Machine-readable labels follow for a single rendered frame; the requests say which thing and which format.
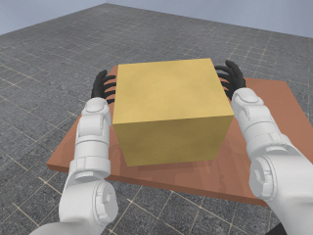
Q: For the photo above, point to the table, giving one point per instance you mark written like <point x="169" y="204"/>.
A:
<point x="226" y="177"/>

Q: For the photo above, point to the robot left hand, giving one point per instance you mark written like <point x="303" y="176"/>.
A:
<point x="99" y="88"/>

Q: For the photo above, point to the right robot forearm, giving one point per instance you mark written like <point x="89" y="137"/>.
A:
<point x="260" y="131"/>

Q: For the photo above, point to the left robot forearm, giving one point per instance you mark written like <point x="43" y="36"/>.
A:
<point x="91" y="154"/>

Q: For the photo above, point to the carton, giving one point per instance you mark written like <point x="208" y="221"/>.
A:
<point x="170" y="112"/>

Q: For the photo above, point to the right robot upper arm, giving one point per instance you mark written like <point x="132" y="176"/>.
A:
<point x="285" y="183"/>

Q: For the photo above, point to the robot right hand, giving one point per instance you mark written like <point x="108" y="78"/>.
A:
<point x="234" y="77"/>

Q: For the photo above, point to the left robot upper arm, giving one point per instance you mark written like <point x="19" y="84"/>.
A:
<point x="85" y="209"/>

